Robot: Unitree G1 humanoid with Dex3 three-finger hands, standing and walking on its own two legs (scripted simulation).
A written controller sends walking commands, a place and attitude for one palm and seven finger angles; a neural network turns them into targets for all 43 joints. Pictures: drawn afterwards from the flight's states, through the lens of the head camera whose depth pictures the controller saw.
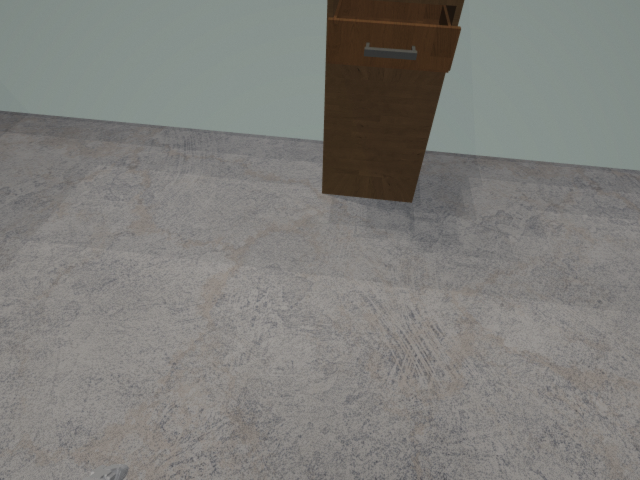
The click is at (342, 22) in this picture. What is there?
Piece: drawer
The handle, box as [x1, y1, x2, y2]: [364, 42, 416, 59]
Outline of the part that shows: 364,49 364,55 367,56 415,59 416,57 416,50 414,46 412,46 410,50 369,47 369,43 366,42 366,46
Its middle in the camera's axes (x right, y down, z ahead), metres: +0.21 -0.56 +1.15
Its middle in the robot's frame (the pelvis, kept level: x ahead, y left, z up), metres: +1.25 -0.14 +0.01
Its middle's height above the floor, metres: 0.78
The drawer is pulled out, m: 0.19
